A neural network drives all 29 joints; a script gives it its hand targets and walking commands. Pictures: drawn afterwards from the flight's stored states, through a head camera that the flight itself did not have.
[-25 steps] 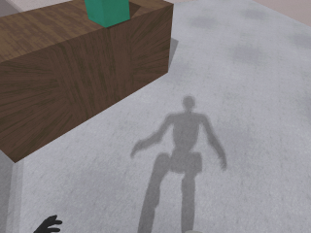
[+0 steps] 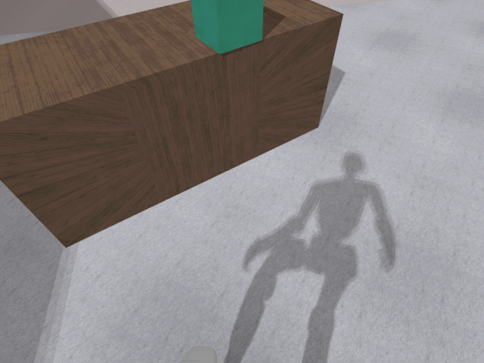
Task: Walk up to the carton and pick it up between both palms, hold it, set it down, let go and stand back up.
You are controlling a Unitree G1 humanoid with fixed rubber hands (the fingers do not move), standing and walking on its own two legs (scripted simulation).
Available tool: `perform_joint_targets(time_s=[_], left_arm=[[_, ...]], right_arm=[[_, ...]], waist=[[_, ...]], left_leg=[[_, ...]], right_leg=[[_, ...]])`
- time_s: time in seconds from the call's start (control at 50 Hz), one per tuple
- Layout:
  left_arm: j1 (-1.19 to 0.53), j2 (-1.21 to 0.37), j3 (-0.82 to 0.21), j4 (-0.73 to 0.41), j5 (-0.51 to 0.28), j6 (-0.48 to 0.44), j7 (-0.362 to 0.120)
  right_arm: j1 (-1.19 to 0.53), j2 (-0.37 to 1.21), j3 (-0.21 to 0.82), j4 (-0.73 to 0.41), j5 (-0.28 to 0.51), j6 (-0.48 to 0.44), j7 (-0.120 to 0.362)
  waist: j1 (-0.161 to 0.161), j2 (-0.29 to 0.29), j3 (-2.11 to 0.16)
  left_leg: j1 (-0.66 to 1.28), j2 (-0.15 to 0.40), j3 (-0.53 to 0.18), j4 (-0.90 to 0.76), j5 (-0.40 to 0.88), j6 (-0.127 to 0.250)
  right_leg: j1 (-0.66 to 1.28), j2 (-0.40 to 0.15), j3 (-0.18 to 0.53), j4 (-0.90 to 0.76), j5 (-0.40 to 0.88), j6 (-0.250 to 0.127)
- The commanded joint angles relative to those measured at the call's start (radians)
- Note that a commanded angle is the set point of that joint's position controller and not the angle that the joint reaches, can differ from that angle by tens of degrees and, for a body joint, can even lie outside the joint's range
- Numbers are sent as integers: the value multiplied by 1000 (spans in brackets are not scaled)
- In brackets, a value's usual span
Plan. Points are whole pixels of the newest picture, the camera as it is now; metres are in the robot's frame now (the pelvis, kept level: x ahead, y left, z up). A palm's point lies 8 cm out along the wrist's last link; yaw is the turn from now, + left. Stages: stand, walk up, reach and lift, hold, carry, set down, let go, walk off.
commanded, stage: walk up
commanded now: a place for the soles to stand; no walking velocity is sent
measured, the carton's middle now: (226, 6) +1.33 +0.21 +0.05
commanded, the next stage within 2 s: none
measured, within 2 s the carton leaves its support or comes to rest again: neither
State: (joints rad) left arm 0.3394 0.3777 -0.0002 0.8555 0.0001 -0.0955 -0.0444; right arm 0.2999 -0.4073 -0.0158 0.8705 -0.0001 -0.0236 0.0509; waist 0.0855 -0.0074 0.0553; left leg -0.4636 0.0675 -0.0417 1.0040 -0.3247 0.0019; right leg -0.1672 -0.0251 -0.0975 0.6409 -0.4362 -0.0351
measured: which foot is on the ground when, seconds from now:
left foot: up 0.00-0.10, down 0.12-0.52, up 0.54-1.00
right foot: down 0.00-0.14, up 0.16-0.50, down 0.52-1.00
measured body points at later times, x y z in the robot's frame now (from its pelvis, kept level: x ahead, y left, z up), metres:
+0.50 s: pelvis +0.15 -0.01 -0.02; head +0.17 +0.00 +0.43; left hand +0.25 +0.33 -0.10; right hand +0.27 -0.31 -0.13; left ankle +0.11 +0.16 -0.72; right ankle +0.24 -0.09 -0.71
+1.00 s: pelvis +0.28 -0.04 -0.01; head +0.30 -0.02 +0.44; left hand +0.21 +0.25 -0.14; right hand +0.46 -0.31 -0.11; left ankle +0.27 +0.09 -0.70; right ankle +0.25 -0.09 -0.72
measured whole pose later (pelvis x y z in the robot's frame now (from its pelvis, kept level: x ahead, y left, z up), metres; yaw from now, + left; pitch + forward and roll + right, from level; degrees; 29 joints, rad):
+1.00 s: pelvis +0.28 -0.04 -0.01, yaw +16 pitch -2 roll -1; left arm 0.36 0.37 0.00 0.85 0.00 -0.05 -0.05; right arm 0.29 -0.41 -0.02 0.87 0.00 -0.05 0.00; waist 0.11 -0.02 0.07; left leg -0.45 0.04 -0.01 0.94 -0.33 0.01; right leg -0.20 0.04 -0.22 0.68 -0.46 -0.10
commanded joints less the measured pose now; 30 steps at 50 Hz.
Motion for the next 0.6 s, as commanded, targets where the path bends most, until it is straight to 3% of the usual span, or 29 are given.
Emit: perform_joint_targets(time_s=[0.0,0.02,0.04,0.06,0.08,0.1,0.12,0.14,0.18,0.2,0.22,0.24,0.26,0.3,0.34,0.36,0.38,0.4,0.42,0.44,0.46,0.48,0.5,0.52,0.54,0.56,0.58], left_arm=[[-22,319,145,-99,19,-11,13],[-34,334,149,-105,19,-4,12],[-80,335,143,-112,17,8,11],[-102,315,132,-121,12,18,10],[-74,225,102,-133,6,24,16],[-34,125,64,-158,12,18,4],[-100,243,87,-168,-5,13,10],[-188,286,92,-162,5,7,11],[-207,252,91,-151,12,1,8],[-177,236,99,-141,13,9,2],[-153,235,99,-141,10,15,-4],[-140,233,101,-126,16,25,-8],[-146,230,106,-132,22,32,-10],[-203,235,115,-128,29,41,-21],[-274,237,121,-142,29,40,-31],[-293,242,124,-139,29,36,-37],[-302,254,128,-141,28,33,-37],[-297,251,129,-140,28,28,-38],[-291,252,129,-138,31,23,-39],[-248,243,132,-125,27,15,-38],[-148,240,138,-90,26,8,-28],[-5,276,160,-38,38,-5,-13],[67,378,183,-25,41,-6,1],[-27,400,176,-52,31,1,6],[-80,414,179,-71,15,3,5],[-138,375,168,-81,18,4,7],[-181,321,155,-91,21,2,9]], right_arm=[[-217,-165,-68,-141,10,-49,0],[-199,-170,-78,-130,8,-55,-2],[-129,-169,-86,-107,4,-60,-6],[33,-192,-101,-52,-3,-64,-13],[225,-256,-138,-3,-18,-74,-28],[300,-369,-164,-3,-27,-80,-47],[309,-421,-175,-27,5,-81,-53],[260,-387,-162,-27,30,-81,-61],[207,-313,-122,-22,38,-83,-70],[189,-293,-111,-16,33,-85,-71],[176,-301,-106,-21,29,-87,-73],[160,-291,-103,-18,25,-90,-72],[147,-300,-100,-24,19,-90,-72],[120,-319,-102,-28,6,-93,-71],[110,-347,-109,-33,-5,-96,-73],[96,-348,-109,-36,-7,-98,-75],[98,-357,-109,-33,-8,-100,-77],[77,-362,-108,-41,-10,-99,-79],[51,-357,-106,-47,-9,-101,-81],[29,-346,-103,-55,-7,-97,-83],[-13,-315,-93,-65,1,-90,-81],[-21,-230,-61,-73,9,-90,-82],[30,-97,-18,-83,12,-90,-84],[21,-171,-31,-62,-3,-80,-88],[21,-249,-59,-44,1,-67,-91],[2,-268,-67,-25,7,-67,-84],[31,-254,-63,-19,14,-69,-73]], waist=[[28,-133,62],[6,-136,35],[-41,-109,7],[-123,-17,-80],[-189,171,-213],[-186,367,-261],[-224,281,-279],[-213,144,-165],[-164,53,-49],[-137,82,-10],[-129,132,-40],[-113,118,-50],[-108,120,-51],[-110,84,-7],[-114,124,46],[-114,138,62],[-115,118,39],[-108,164,19],[-99,143,-10],[-65,129,-40],[-16,87,-99],[66,-38,-167],[93,-346,-224],[38,-225,-174],[19,-112,-124],[-7,-57,-57],[-41,-87,-11]], left_leg=[[-204,28,120,-264,41,2],[-144,13,143,-311,30,17],[-14,-14,179,-412,53,28],[224,-56,176,-508,129,38],[520,-54,26,-550,107,65],[727,198,-444,-558,89,156],[844,308,-832,-703,-14,330],[765,306,-809,-680,5,348],[585,238,-577,-618,265,276],[495,200,-512,-622,317,248],[446,179,-492,-605,342,247],[412,167,-459,-597,320,240],[353,157,-462,-589,240,247],[267,162,-485,-613,-36,268],[209,171,-526,-634,-147,280],[199,176,-534,-631,-134,279],[205,167,-538,-616,-118,283],[204,171,-526,-584,-76,278],[186,165,-494,-545,1,268],[145,143,-446,-475,87,240],[60,88,-364,-336,197,190],[-153,-6,-217,-97,262,115],[-368,-150,-59,194,-184,56],[-455,-120,0,270,-186,28],[-443,-95,-62,341,-136,19],[-416,-54,-56,331,-41,22],[-366,-35,-36,265,33,22]], right_leg=[[165,-280,107,-253,427,-139],[142,-292,94,-208,400,-137],[82,-273,43,-134,408,-122],[23,-223,-28,85,478,-91],[-145,-153,-49,418,429,-45],[-461,-39,-2,584,-25,23],[-672,43,83,643,-100,26],[-725,-32,166,658,-58,13],[-662,-80,171,607,21,-1],[-602,-89,169,556,47,2],[-547,-86,166,528,46,8],[-502,-84,161,491,34,16],[-478,-77,152,468,6,20],[-489,-74,133,389,-64,18],[-527,-93,143,336,-20,15],[-528,-102,152,318,7,18],[-516,-93,146,295,14,22],[-479,-87,147,263,-21,15],[-411,-75,146,214,-21,11],[-285,-61,139,118,7,4],[-77,-32,128,-43,66,-3],[252,-72,201,-191,91,-39],[408,-352,485,-289,-3,-39],[331,-465,622,-424,-244,-73],[227,-495,652,-495,-395,-34],[160,-450,539,-473,-313,-7],[91,-362,377,-466,-188,35]])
